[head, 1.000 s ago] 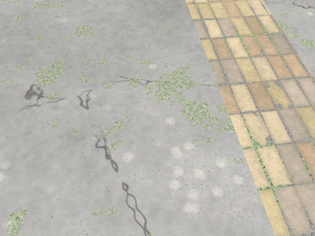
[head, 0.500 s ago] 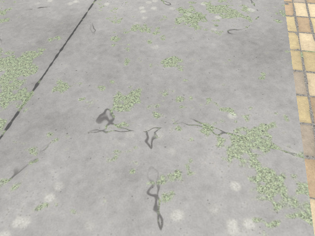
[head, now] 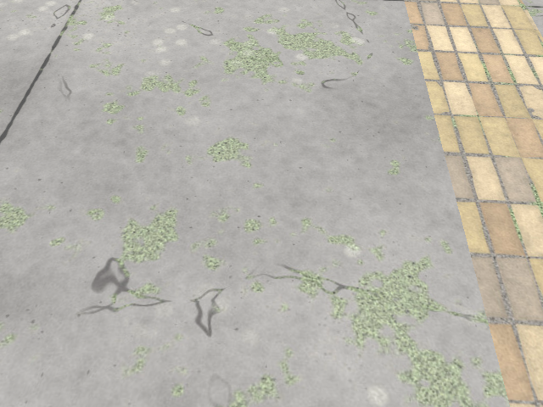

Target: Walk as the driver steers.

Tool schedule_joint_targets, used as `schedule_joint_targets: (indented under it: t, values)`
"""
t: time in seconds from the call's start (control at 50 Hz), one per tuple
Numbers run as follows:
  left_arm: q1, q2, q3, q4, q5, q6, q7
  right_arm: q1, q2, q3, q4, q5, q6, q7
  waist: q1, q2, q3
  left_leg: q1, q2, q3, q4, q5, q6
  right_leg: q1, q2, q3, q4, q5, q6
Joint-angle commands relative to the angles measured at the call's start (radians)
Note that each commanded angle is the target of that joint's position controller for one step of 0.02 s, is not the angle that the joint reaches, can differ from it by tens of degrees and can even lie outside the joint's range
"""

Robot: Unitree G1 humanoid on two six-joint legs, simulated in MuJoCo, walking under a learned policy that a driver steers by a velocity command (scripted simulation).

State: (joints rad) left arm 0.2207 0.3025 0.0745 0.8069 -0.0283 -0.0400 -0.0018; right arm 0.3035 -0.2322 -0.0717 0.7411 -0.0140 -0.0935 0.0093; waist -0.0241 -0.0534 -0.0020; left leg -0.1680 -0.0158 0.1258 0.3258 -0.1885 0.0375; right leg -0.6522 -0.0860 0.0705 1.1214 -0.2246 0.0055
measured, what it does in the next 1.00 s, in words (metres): walks ahead, turning right: right foot, then left foot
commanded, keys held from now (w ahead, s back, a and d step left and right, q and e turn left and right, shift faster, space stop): w+e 0.10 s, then e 0.46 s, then no key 0.22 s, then q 0.22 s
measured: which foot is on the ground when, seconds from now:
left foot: down 0.00-0.28, up 0.30-0.76, down 0.78-1.00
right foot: up 0.00-0.26, down 0.28-1.00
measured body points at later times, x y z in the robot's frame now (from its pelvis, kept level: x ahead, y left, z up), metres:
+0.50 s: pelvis +0.19 -0.07 -0.01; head +0.24 -0.10 +0.43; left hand +0.40 +0.16 -0.10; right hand +0.28 -0.38 -0.12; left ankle +0.25 +0.10 -0.66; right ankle +0.25 -0.15 -0.75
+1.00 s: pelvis +0.27 -0.04 -0.01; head +0.28 -0.04 +0.44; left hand +0.51 +0.13 -0.11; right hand +0.31 -0.33 -0.11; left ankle +0.32 +0.07 -0.75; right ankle +0.25 -0.16 -0.75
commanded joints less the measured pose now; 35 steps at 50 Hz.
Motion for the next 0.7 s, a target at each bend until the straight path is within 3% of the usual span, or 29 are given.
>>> schedule_joint_targets:
  t: [0.02, 0.1, 0.14, 0.18, 0.22, 0.24, 0.26, 0.28, 0.3, 0.32, 0.34, 0.36, 0.38, 0.4, 0.44, 0.46, 0.5, 0.56, 0.62, 0.7]
  values:
    - [0.004, 0.01, 0.003, -0.064, 0.006, 0.005, -0.004, -0.056, -0.117, -0.03, -0.047, -0.003, -0.025, -0.013, 0.034, 0.117, 0.017, 0.049, 0.282, -0.137, -0.184, 0.265, 0.157, -0.096, -0.035, 0.058, -0.082, 0.131, 0.012]
    - [-0.123, -0.007, -0.009, -0.106, 0.012, 0.002, -0.03, -0.03, -0.155, -0.041, -0.016, 0.005, -0.017, -0.026, -0.007, 0.104, 0.055, 0.066, 0.275, -0.028, -0.195, 0.25, 0.129, -0.058, -0.026, -0.008, -0.299, 0.28, -0.004]
    - [-0.184, -0.01, -0.011, -0.138, 0.018, 0.001, -0.042, -0.026, -0.172, -0.046, -0.004, 0.011, -0.005, -0.033, -0.02, 0.097, 0.086, 0.087, 0.276, 0.022, -0.154, 0.36, 0.111, -0.033, -0.014, -0.048, -0.393, 0.277, -0.018]
    - [-0.207, 0.003, -0.005, -0.167, 0.023, 0.002, -0.054, -0.018, -0.195, -0.053, 0.007, 0.024, 0.012, -0.04, -0.02, 0.119, 0.07, 0.132, 0.287, 0.047, -0.083, 0.507, 0.09, 0.009, 0.01, -0.091, -0.443, 0.222, -0.035]
    - [-0.159, 0.04, 0.013, -0.177, 0.025, 0.006, -0.061, -0.035, -0.225, -0.063, 0.003, 0.041, 0.026, -0.047, 0.015, 0.154, 0.016, 0.174, 0.287, 0.06, 0.041, 0.721, 0.064, 0.104, 0.063, -0.137, -0.471, 0.127, -0.066]
    - [-0.079, 0.066, 0.028, -0.163, 0.024, 0.007, -0.062, -0.052, -0.237, -0.067, -0.002, 0.051, 0.034, -0.051, 0.058, 0.159, -0.027, 0.177, 0.275, 0.069, 0.158, 0.812, 0.046, 0.199, 0.102, -0.162, -0.506, 0.103, -0.088]
    - [0.055, 0.115, 0.055, -0.13, 0.024, 0.007, -0.054, -0.065, -0.226, -0.063, -0.008, 0.058, 0.04, -0.051, 0.128, 0.126, -0.095, 0.136, 0.229, 0.089, 0.349, 0.779, 0.011, 0.379, 0.147, -0.168, -0.599, 0.189, -0.121]
    - [0.147, 0.204, 0.084, -0.116, 0.027, 0.013, -0.029, -0.028, -0.192, -0.05, -0.02, 0.031, 0.034, -0.049, 0.157, 0.001, -0.164, -0.076, 0.164, 0.096, 0.64, 0.432, -0.061, 0.634, 0.057, -0.015, -0.615, 0.555, -0.171]
    - [0.101, 0.293, 0.083, -0.142, 0.038, 0.017, -0.01, 0.075, -0.061, -0.01, -0.05, -0.039, 0.023, -0.035, 0.025, -0.247, -0.253, -0.434, -0.003, 0.024, 1.017, -0.533, -0.129, 0.905, -0.187, 0.36, -0.517, 1.065, -0.332]
    - [0.108, 0.265, 0.071, -0.194, 0.044, 0.007, -0.022, 0.116, -0.115, -0.004, -0.042, -0.007, 0.007, -0.023, 0.075, -0.136, -0.51, -0.476, -0.022, -0.219, 1.163, -0.562, -0.126, 0.976, -0.306, 0.603, -0.625, 0.906, -0.467]
    - [0.073, 0.207, 0.061, -0.2, 0.04, 0.005, -0.028, -0.007, -0.172, -0.018, -0.064, 0.034, 0.008, -0.023, 0.102, -0.034, -0.42, -0.532, 0.011, -0.238, 1.154, -0.446, -0.107, 0.895, -0.246, 0.512, -0.687, 0.69, -0.427]
    - [0.008, 0.157, 0.049, -0.199, 0.016, 0.006, -0.025, -0.067, -0.168, -0.015, -0.079, 0.031, 0.016, -0.036, 0.076, 0.024, -0.279, -0.574, 0.048, -0.218, 1.066, -0.343, -0.097, 0.755, -0.188, 0.412, -0.714, 0.527, -0.362]
    - [-0.042, 0.121, 0.037, -0.208, 0.005, 0.011, -0.018, -0.088, -0.169, -0.018, -0.07, 0.012, 0.03, -0.052, 0.049, 0.052, -0.196, -0.543, 0.08, -0.219, 1.0, -0.282, -0.1, 0.614, -0.148, 0.359, -0.743, 0.452, -0.321]
    - [-0.074, 0.109, 0.032, -0.216, 0.012, 0.016, -0.011, -0.082, -0.179, -0.024, -0.075, 0.004, 0.047, -0.06, 0.016, 0.029, -0.158, -0.476, 0.09, -0.225, 0.948, -0.248, -0.097, 0.494, -0.12, 0.323, -0.767, 0.43, -0.302]
    - [-0.091, 0.119, 0.036, -0.224, 0.035, 0.019, -0.005, -0.066, -0.159, -0.023, -0.077, -0.004, 0.066, -0.062, -0.012, -0.006, -0.142, -0.399, 0.072, -0.209, 0.88, -0.216, -0.098, 0.375, -0.086, 0.283, -0.784, 0.473, -0.287]
    - [-0.084, 0.127, 0.039, -0.222, 0.037, 0.018, 0.001, -0.062, -0.144, -0.018, -0.075, -0.007, 0.069, -0.064, -0.014, -0.009, -0.15, -0.391, 0.062, -0.206, 0.839, -0.203, -0.103, 0.361, -0.074, 0.265, -0.778, 0.517, -0.285]
    - [-0.067, 0.144, 0.044, -0.218, 0.03, 0.024, 0.014, -0.084, -0.13, -0.012, -0.079, -0.009, 0.073, -0.069, -0.006, -0.007, -0.17, -0.407, 0.046, -0.213, 0.765, -0.169, -0.117, 0.372, -0.064, 0.267, -0.766, 0.514, -0.276]
    - [-0.071, 0.147, 0.044, -0.227, 0.018, 0.046, 0.033, -0.137, -0.128, -0.01, -0.092, -0.002, 0.085, -0.069, 0.01, -0.03, -0.17, -0.421, 0.034, -0.236, 0.666, -0.1, -0.128, 0.374, -0.039, 0.307, -0.772, 0.259, -0.24]
    - [-0.082, 0.128, 0.036, -0.235, 0.024, 0.06, 0.041, -0.169, -0.124, -0.007, -0.097, 0.005, 0.088, -0.063, 0.029, -0.066, -0.139, -0.394, 0.039, -0.234, 0.568, -0.064, -0.129, 0.355, -0.028, 0.324, -0.78, 0.062, -0.218]
    - [-0.059, 0.108, 0.023, -0.228, 0.037, 0.07, 0.032, -0.191, -0.123, -0.004, -0.109, 0.009, 0.072, -0.049, 0.058, -0.093, -0.126, -0.293, 0.035, -0.211, 0.438, -0.127, -0.111, 0.374, -0.046, 0.359, -0.736, 0.13, -0.227]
